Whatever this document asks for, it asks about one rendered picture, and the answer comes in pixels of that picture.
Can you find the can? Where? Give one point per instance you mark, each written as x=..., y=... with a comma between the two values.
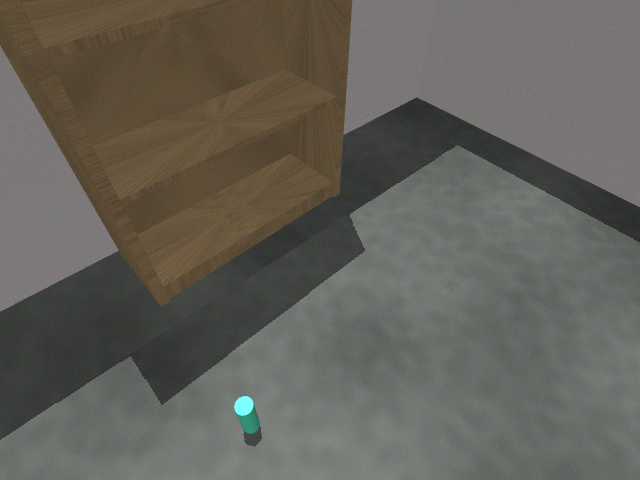
x=247, y=415

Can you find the bookshelf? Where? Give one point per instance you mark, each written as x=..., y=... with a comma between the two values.
x=197, y=128

